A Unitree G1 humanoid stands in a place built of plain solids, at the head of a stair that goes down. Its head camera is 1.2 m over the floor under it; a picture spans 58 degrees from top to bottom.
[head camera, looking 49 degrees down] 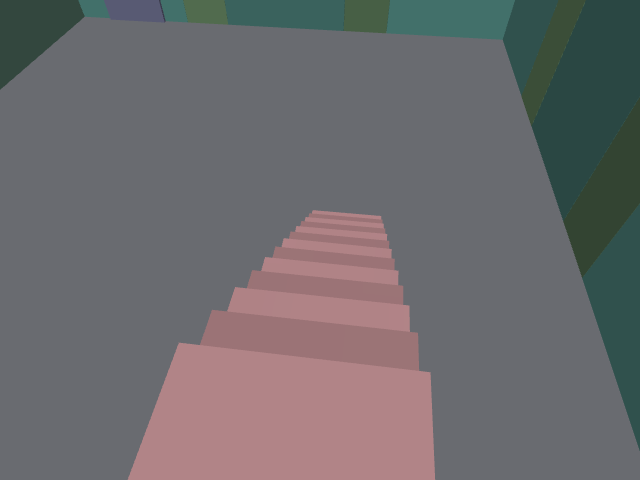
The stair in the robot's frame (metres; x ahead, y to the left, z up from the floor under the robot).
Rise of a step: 0.18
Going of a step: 0.23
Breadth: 0.76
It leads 7 degrees to the right of straight ahead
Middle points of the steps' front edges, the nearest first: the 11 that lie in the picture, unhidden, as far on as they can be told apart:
0.58 0.05 0.00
0.81 0.03 -0.18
1.04 0.00 -0.36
1.27 -0.03 -0.55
1.50 -0.06 -0.73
1.73 -0.09 -0.91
1.96 -0.12 -1.09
2.19 -0.15 -1.27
2.42 -0.18 -1.45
2.65 -0.21 -1.64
2.87 -0.24 -1.82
